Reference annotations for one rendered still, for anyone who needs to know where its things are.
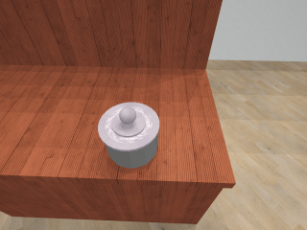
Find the table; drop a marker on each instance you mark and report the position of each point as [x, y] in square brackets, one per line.
[63, 64]

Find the pot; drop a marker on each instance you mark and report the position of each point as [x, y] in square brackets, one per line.
[135, 158]

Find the knob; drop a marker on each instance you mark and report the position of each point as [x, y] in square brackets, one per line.
[127, 115]

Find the lid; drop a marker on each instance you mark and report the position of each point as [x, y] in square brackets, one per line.
[128, 137]

